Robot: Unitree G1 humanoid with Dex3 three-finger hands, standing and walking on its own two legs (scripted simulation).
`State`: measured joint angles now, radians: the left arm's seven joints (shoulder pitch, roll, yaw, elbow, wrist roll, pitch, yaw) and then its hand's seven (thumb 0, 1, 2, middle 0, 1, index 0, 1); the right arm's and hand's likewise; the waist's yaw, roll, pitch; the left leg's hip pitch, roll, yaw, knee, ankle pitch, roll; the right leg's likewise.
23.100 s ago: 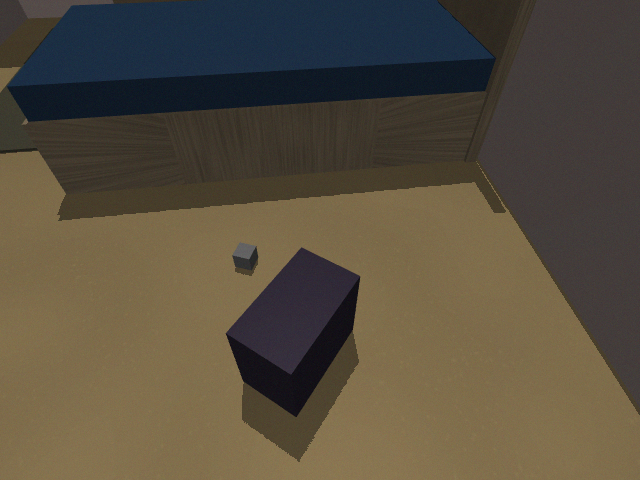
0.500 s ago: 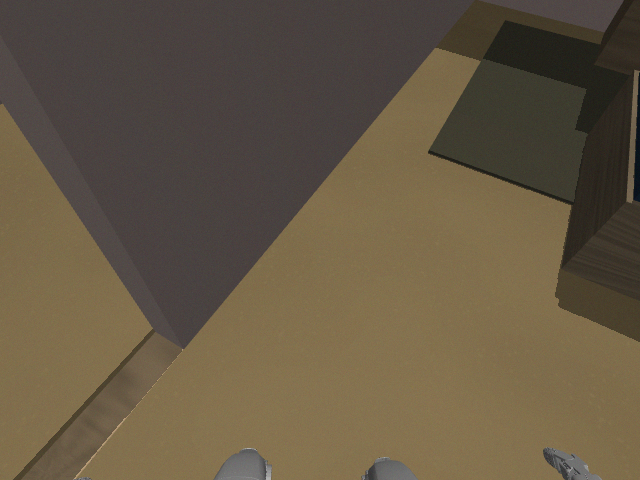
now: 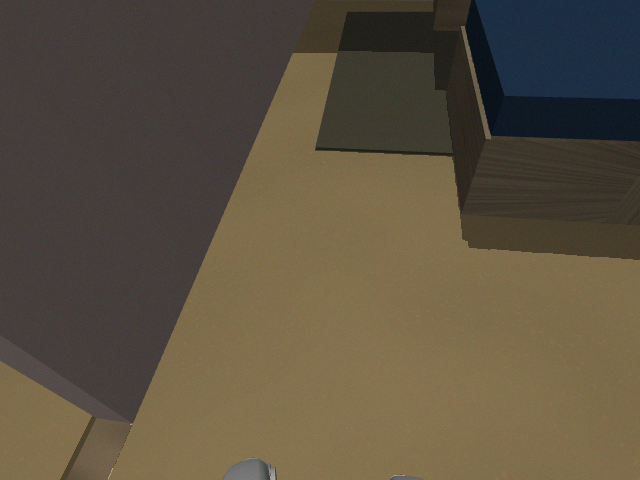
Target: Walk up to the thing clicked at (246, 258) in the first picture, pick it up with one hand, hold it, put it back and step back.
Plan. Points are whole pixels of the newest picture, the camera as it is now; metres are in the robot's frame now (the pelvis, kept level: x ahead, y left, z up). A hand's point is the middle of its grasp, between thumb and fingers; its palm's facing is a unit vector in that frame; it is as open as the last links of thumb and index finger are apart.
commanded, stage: walk up
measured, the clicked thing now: out of the picture +0.58 -1.31 -0.70
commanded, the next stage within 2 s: none
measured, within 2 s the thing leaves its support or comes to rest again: neither
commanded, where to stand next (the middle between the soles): +0.12 +0.00 m, yaw -11 degrees
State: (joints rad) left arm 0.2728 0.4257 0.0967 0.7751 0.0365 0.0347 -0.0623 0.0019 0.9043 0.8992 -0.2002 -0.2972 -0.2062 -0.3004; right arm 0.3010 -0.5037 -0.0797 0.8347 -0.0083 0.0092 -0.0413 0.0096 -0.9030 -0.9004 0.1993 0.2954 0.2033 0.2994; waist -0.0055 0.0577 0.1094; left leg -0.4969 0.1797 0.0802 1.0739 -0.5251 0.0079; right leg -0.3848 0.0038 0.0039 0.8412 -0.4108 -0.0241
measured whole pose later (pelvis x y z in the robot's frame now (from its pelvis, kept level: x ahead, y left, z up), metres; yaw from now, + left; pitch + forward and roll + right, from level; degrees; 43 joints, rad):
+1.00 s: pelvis +0.01 -0.05 +0.01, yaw +21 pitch -2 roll +3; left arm 0.28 0.46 0.09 0.85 0.03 0.01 -0.02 0.00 0.90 0.90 -0.20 -0.30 -0.21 -0.30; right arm 0.25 -0.42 -0.05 0.86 -0.02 -0.03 0.01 0.01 -0.90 -0.90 0.20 0.30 0.20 0.30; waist 0.07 -0.06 0.10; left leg -0.32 -0.04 0.04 0.65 -0.29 0.00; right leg -0.34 -0.16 -0.10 0.81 -0.43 -0.01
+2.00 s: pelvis +0.05 -0.05 +0.03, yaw +35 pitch -2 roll +0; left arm 0.09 0.35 0.00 1.06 0.00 -0.02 0.00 0.00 0.90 0.90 -0.20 -0.30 -0.21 -0.30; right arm 0.10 -0.36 0.01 1.05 0.00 -0.02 0.00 0.01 -0.90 -0.90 0.20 0.30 0.20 0.30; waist 0.01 0.01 0.07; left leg -0.24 -0.01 -0.03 0.58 -0.30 0.01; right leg -0.25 -0.06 -0.06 0.56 -0.27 0.03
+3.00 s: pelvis +0.07 -0.07 +0.05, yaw +34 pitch -2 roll +0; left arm 0.07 0.34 0.01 1.15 0.01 -0.01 -0.01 0.00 0.90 0.90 -0.20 -0.30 -0.21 -0.30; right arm 0.09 -0.35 0.01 1.15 -0.01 -0.01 0.01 0.01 -0.90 -0.90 0.20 0.30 0.20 0.30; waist 0.00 0.01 0.05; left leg -0.12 0.03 -0.03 0.33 -0.18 -0.04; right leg -0.15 -0.02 -0.07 0.34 -0.16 0.00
